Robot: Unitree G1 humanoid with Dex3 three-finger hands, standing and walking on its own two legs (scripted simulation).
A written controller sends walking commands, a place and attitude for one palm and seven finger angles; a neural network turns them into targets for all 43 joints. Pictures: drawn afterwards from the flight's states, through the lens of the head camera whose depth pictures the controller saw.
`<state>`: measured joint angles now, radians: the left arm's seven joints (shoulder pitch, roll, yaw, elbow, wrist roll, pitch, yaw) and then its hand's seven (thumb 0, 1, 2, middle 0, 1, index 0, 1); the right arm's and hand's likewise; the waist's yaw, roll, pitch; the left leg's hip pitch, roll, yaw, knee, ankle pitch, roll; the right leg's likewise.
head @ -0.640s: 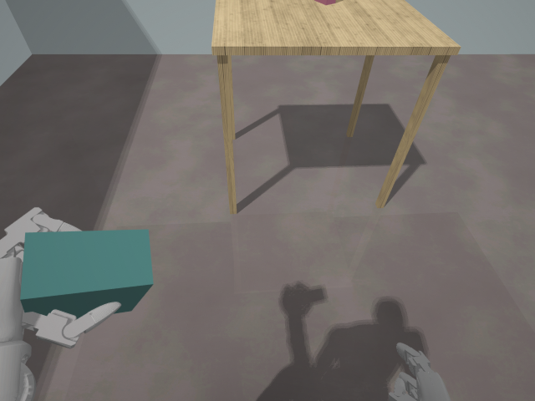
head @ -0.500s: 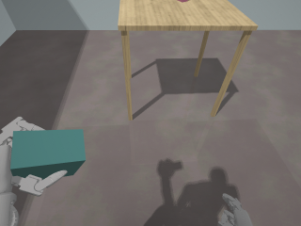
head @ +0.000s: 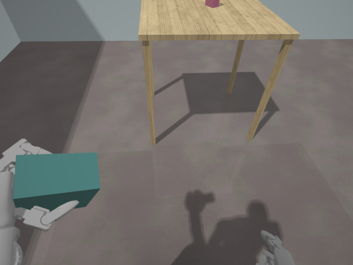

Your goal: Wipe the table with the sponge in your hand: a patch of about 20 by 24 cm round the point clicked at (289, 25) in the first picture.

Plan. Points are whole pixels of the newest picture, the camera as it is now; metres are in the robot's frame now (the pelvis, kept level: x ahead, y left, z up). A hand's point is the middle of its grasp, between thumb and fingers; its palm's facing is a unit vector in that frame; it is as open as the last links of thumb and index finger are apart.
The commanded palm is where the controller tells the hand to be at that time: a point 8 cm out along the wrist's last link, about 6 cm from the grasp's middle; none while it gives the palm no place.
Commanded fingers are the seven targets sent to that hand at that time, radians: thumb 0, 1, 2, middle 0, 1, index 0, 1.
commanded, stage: walk to a spot facing it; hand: left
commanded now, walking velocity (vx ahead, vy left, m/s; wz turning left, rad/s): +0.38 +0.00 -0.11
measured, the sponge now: (68, 184) +0.22 +0.21 +0.14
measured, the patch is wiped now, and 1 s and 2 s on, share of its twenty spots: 0.00 0.00 0.00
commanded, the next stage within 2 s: turn to face it in 1.56 s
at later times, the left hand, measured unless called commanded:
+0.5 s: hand (63, 139) +0.31 +0.25 +0.16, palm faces +0.44 -0.82 -0.38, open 10.2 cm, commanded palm +0.25 +0.28 +0.18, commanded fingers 0.00 0.10 1.30 -1.20 -1.60 -1.20 -1.60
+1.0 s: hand (134, 92) +0.46 +0.14 +0.17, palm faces +0.31 -0.80 -0.51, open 10.1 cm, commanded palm +0.40 +0.19 +0.18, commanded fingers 0.00 0.10 1.30 -1.20 -1.60 -1.20 -1.60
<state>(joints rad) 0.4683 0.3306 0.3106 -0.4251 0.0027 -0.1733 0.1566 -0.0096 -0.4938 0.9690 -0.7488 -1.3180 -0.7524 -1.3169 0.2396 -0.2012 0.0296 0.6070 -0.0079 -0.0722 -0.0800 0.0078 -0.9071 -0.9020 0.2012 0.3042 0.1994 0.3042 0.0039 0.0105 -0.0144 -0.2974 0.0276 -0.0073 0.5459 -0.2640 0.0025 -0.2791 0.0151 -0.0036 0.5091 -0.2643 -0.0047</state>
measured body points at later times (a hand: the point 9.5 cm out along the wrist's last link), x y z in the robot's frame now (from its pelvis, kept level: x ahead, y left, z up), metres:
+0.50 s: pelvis +0.09 +0.00 +0.00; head +0.09 +0.02 +0.44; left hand +0.28 +0.29 +0.18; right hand +0.24 -0.23 -0.08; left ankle +0.10 +0.11 -0.74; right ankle +0.05 -0.12 -0.67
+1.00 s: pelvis +0.23 -0.08 +0.00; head +0.27 -0.10 +0.44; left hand +0.43 +0.18 +0.20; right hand +0.37 -0.35 -0.11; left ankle +0.27 +0.06 -0.65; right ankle +0.25 -0.15 -0.74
